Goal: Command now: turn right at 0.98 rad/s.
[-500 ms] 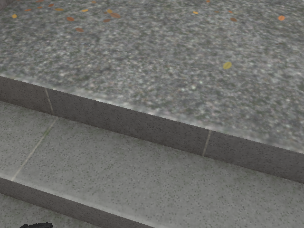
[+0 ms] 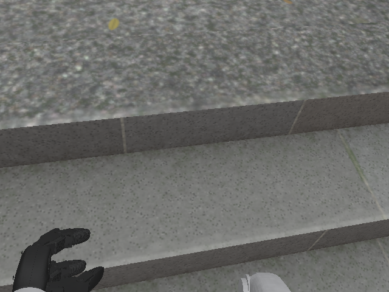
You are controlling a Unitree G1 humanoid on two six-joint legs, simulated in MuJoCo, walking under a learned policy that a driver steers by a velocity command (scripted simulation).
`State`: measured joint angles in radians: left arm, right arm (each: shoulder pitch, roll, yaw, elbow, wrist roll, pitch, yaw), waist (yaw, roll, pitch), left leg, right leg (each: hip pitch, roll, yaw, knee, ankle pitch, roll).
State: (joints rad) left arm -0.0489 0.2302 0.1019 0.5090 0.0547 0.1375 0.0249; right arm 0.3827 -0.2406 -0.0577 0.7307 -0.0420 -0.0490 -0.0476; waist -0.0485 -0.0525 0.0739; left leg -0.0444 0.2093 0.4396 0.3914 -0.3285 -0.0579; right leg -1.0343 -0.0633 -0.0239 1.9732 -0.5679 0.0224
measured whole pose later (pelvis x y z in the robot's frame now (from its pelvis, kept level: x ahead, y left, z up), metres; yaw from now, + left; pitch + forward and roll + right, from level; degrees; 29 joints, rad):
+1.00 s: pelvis +0.30 -0.11 +0.15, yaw +26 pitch +4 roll +0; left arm -0.01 0.16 -0.02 0.53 0.08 -0.07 -0.04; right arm 0.58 -0.21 -0.04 0.79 -0.03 -0.07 0.01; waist -0.12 -0.03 -0.11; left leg -0.15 -0.11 -0.06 0.53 -0.45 0.16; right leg -0.94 -0.07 0.05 1.96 -0.40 -0.03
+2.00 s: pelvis +0.89 +0.27 +0.49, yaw +41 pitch +1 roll +0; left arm 0.07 0.27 0.08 0.64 0.02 -0.01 -0.01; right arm 0.33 -0.26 -0.05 0.85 -0.01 -0.13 -0.02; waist -0.05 -0.03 0.03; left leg -0.11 0.02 0.24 0.33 -0.24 0.04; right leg -0.75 -0.04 -0.05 0.95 -0.01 -0.05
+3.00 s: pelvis +1.18 +0.42 +0.48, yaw -16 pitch +0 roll +1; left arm 0.14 0.33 0.06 0.59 0.01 0.09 -0.06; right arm 0.23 -0.29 -0.03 0.63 -0.05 0.00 -0.03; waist -0.03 -0.01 0.06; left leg -0.31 0.09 0.20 0.49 -0.17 0.02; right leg -0.45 -0.01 -0.01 0.90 -0.44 0.01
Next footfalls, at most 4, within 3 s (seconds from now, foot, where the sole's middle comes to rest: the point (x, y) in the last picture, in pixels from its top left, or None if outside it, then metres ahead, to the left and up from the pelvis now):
0.14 right None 0.18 -0.22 -0.62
0.80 left None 0.21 -0.07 -0.62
1.20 right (220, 169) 0.69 -0.12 -0.45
1.64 left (57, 89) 0.83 0.34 -0.29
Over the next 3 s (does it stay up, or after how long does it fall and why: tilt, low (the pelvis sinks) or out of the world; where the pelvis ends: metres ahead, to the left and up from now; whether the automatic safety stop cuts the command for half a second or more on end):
stays up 1.18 0.42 0.48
